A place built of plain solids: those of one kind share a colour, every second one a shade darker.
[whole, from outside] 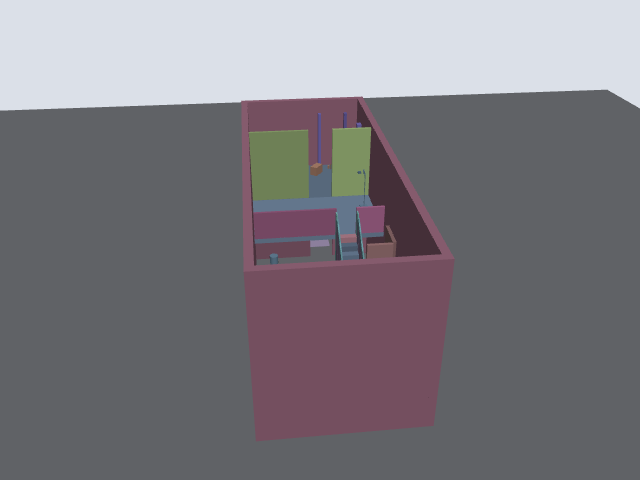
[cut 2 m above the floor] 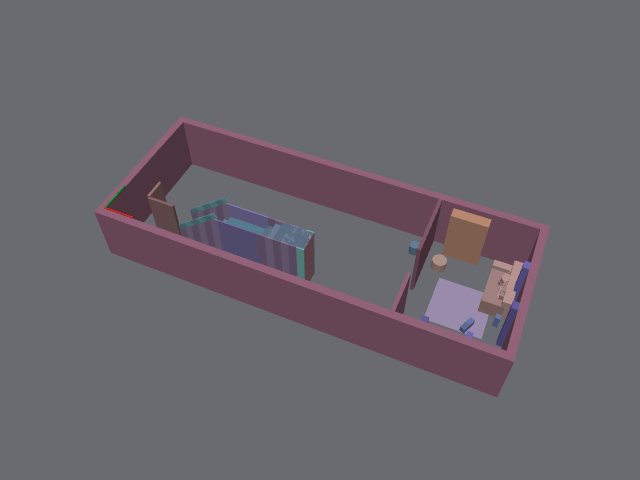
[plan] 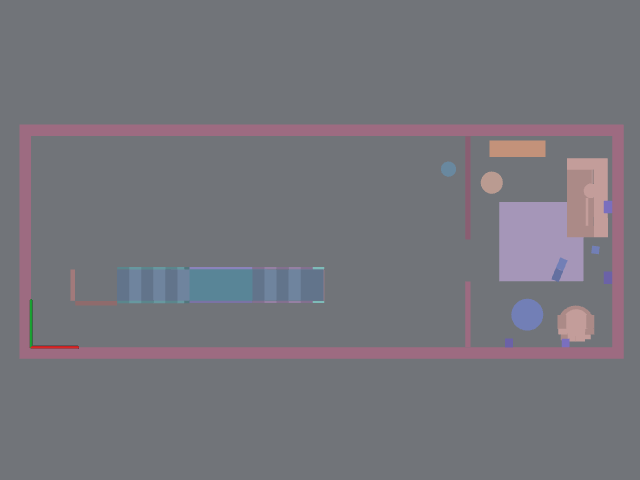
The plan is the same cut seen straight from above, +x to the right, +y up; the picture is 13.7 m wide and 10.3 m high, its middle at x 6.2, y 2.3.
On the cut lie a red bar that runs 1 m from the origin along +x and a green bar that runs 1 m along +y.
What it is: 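A home built round its stair; the hall at the stair's foot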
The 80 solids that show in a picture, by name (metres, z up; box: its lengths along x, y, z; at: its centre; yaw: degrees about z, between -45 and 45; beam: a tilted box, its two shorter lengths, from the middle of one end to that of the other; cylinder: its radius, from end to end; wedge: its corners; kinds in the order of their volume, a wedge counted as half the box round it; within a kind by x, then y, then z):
{
 "wall_1": {"box": [0.25, 5.03, 5.62], "at": [-0.12, 2.26, 2.76]},
 "wall_2": {"box": [12.97, 0.25, 5.62], "at": [6.23, -0.12, 2.76]},
 "wall_3": {"box": [12.97, 0.25, 5.62], "at": [6.23, 4.65, 2.76]},
 "wall_4": {"box": [0.12, 1.41, 2.73], "at": [9.37, 0.7, 1.31]},
 "wall_5": {"box": [0.12, 2.22, 2.73], "at": [9.37, 3.42, 1.31]},
 "wall_6": {"box": [0.25, 5.03, 5.62], "at": [12.59, 2.26, 2.76]},
 "step_1": {"box": [1.85, 0.68, 0.26], "at": [2.77, 1.33, 0.08]},
 "step_2": {"box": [1.59, 0.68, 0.46], "at": [2.9, 1.33, 0.18]},
 "step_3": {"box": [1.33, 0.68, 0.67], "at": [3.03, 1.33, 0.28]},
 "step_4": {"box": [1.08, 0.68, 0.87], "at": [3.16, 1.33, 0.39]},
 "step_5": {"box": [0.82, 0.68, 1.08], "at": [3.29, 1.33, 0.49]},
 "step_6": {"box": [0.56, 0.68, 1.29], "at": [3.42, 1.33, 0.59]},
 "step_7": {"box": [1.53, 0.68, 1.7], "at": [5.52, 1.33, 0.8]},
 "step_8": {"box": [1.27, 0.68, 1.9], "at": [5.65, 1.33, 0.9]},
 "step_9": {"box": [1.02, 0.68, 2.11], "at": [5.78, 1.33, 1.0]},
 "step_10": {"box": [0.76, 0.68, 2.31], "at": [5.9, 1.33, 1.11]},
 "step_11": {"box": [0.5, 0.68, 2.52], "at": [6.03, 1.33, 1.21]},
 "upper_floor_1": {"box": [3.03, 4.78, 0.18], "at": [7.81, 2.26, 2.59]},
 "upper_floor_2": {"box": [3.29, 4.78, 0.18], "at": [10.95, 2.26, 2.59]},
 "slotfit_living_seat_1": {"box": [0.19, 0.3, 0.81], "at": [11.39, 0.54, 0.35]},
 "slotfit_living_seat_2": {"box": [0.2, 0.12, 0.81], "at": [11.41, 0.33, 0.35]},
 "slotfit_living_seat_3": {"box": [0.17, 0.23, 0.81], "at": [11.6, 0.23, 0.35]},
 "slotfit_living_seat_4": {"cylinder": 0.39, "from": [11.69, 0.51, -0.05], "to": [11.69, 0.51, 0.33]},
 "slotfit_living_seat_5": {"cylinder": 0.28, "from": [11.7, 0.53, -0.05], "to": [11.7, 0.53, 0.43]},
 "slotfit_living_seat_6": {"box": [0.56, 1.25, 0.48], "at": [11.78, 3.2, 0.19]},
 "slotfit_living_seat_7": {"box": [0.2, 0.25, 0.81], "at": [11.79, 0.24, 0.35]},
 "slotfit_living_seat_8": {"box": [0.71, 0.25, 0.64], "at": [11.85, 2.48, 0.27]},
 "slotfit_living_seat_9": {"box": [0.71, 0.25, 0.64], "at": [11.85, 3.93, 0.27]},
 "slotfit_living_seat_10": {"box": [0.15, 0.6, 0.59], "at": [11.98, 2.9, 0.24]},
 "slotfit_living_seat_11": {"box": [0.2, 0.12, 0.81], "at": [11.99, 0.33, 0.35]},
 "slotfit_living_seat_12": {"box": [0.17, 0.3, 0.81], "at": [12.0, 0.54, 0.35]},
 "slotfit_living_seat_13": {"box": [0.12, 0.6, 0.8], "at": [12.02, 2.9, 0.35]},
 "slotfit_living_seat_14": {"cylinder": 0.16, "from": [12.02, 3.35, -0.05], "to": [12.02, 3.35, 0.75]},
 "slotfit_living_seat_15": {"box": [0.38, 0.42, 0.85], "at": [12.19, 2.99, 0.37]},
 "slotfit_living_seat_16": {"box": [0.3, 1.7, 0.9], "at": [12.23, 3.21, 0.4]},
 "slotfit_living_seat_17": {"box": [0.28, 0.42, 0.85], "at": [12.24, 2.57, 0.37]},
 "landing_1": {"box": [1.65, 0.68, 1.49], "at": [4.22, 1.33, 0.7]},
 "upper_partition_1": {"box": [0.12, 1.45, 2.79], "at": [9.37, 0.72, 4.02]},
 "upper_partition_2": {"box": [0.12, 2.18, 2.79], "at": [9.37, 3.44, 4.02]},
 "stair_wall_1": {"box": [0.1, 0.68, 5.47], "at": [0.9, 1.33, 2.68]},
 "stair_wall_2": {"box": [0.9, 0.1, 5.47], "at": [1.4, 0.95, 2.68]},
 "slotfit_living_storage_1": {"box": [1.2, 0.36, 1.94], "at": [10.44, 4.26, 0.92]},
 "curtains_1": {"box": [0.17, 0.19, 2.29], "at": [10.25, 0.09, 1.2]},
 "curtains_2": {"box": [0.17, 0.19, 2.29], "at": [11.47, 0.09, 1.2]},
 "curtains_3": {"box": [0.19, 0.12, 2.28], "at": [12.38, 0.51, 3.87]},
 "curtains_4": {"box": [0.19, 0.27, 2.26], "at": [12.38, 1.49, 1.19]},
 "curtains_5": {"box": [0.19, 0.12, 2.28], "at": [12.38, 1.59, 3.87]},
 "curtains_6": {"box": [0.19, 0.27, 2.26], "at": [12.38, 3.01, 1.19]},
 "head_1": {"box": [0.25, 0.68, 2.73], "at": [6.17, 1.33, 1.31]},
 "guard_1": {"box": [0.26, 0.05, 1.16], "at": [1.98, 0.97, 0.53]},
 "guard_2": {"box": [0.26, 0.05, 1.36], "at": [2.23, 0.97, 0.63]},
 "guard_3": {"box": [0.26, 0.05, 1.57], "at": [2.49, 0.97, 0.73]},
 "guard_4": {"box": [0.26, 0.05, 1.77], "at": [2.75, 0.97, 0.84]},
 "guard_5": {"box": [0.26, 0.05, 1.77], "at": [2.75, 1.7, 0.84]},
 "guard_6": {"box": [0.26, 0.05, 1.98], "at": [3.01, 0.97, 0.94]},
 "guard_7": {"box": [0.26, 0.05, 1.98], "at": [3.01, 1.7, 0.94]},
 "guard_8": {"box": [0.26, 0.05, 2.19], "at": [3.27, 0.97, 1.04]},
 "guard_9": {"box": [0.26, 0.05, 2.19], "at": [3.27, 1.7, 1.04]},
 "guard_10": {"box": [0.26, 0.05, 2.6], "at": [4.88, 0.97, 1.25]},
 "guard_11": {"box": [0.26, 0.05, 2.6], "at": [4.88, 1.7, 1.25]},
 "guard_12": {"box": [0.26, 0.05, 2.8], "at": [5.14, 0.97, 1.35]},
 "guard_13": {"box": [0.26, 0.05, 3.01], "at": [5.4, 0.97, 1.45]},
 "guard_14": {"box": [0.26, 0.05, 3.21], "at": [5.66, 0.97, 1.56]},
 "guard_15": {"box": [0.26, 0.05, 3.42], "at": [5.92, 0.97, 1.66]},
 "well_guard_1": {"box": [0.1, 0.99, 1.05], "at": [6.34, 0.5, 3.15]},
 "well_guard_2": {"box": [0.1, 2.85, 1.05], "at": [6.34, 3.1, 3.15]},
 "landing_guard_1": {"box": [1.35, 0.05, 2.39], "at": [4.07, 0.97, 1.15]},
 "landing_guard_2": {"box": [1.35, 0.05, 2.39], "at": [4.07, 1.7, 1.15]},
 "clutter_living_1": {"cylinder": 0.34, "from": [10.65, 0.7, -0.05], "to": [10.65, 0.7, 0.44]},
 "clutter_living_2": {"box": [0.17, 0.26, 0.23], "at": [11.29, 1.55, 0.07], "yaw": -22.4},
 "clutter_living_3": {"box": [0.17, 0.25, 0.23], "at": [11.39, 1.78, 0.07], "yaw": -22.4},
 "clutter_living_4": {"box": [0.17, 0.17, 0.5], "at": [12.11, 2.09, 0.2], "yaw": -6.6},
 "laid_rug_rug_living_1": {"box": [1.81, 1.7, 0.05], "at": [10.95, 2.26, -0.02]},
 "head_guard_1": {"box": [0.25, 0.05, 3.63], "at": [6.17, 0.97, 1.76]},
 "head_guard_2": {"box": [0.25, 0.05, 3.63], "at": [6.17, 1.7, 1.76]},
 "slotfit_living_corner_1": {"cylinder": 0.24, "from": [9.89, 3.53, -0.05], "to": [9.89, 3.53, 0.35]},
 "clutter_bedroom_1": {"box": [0.5, 0.3, 0.41], "at": [11.61, 1.81, 2.83], "yaw": -37.4},
 "slotfit_hallpiece_corner_1": {"cylinder": 0.16, "from": [8.96, 3.82, -0.05], "to": [8.96, 3.82, 0.35]},
 "guard_cap_1": {"beam": [0.18, 0.05], "from": [2.42, 0.97, 1.45], "to": [2.68, 0.97, 1.65]},
 "guard_cap_2": {"beam": [0.18, 0.05], "from": [2.94, 1.7, 1.86], "to": [3.2, 1.7, 2.07]}
}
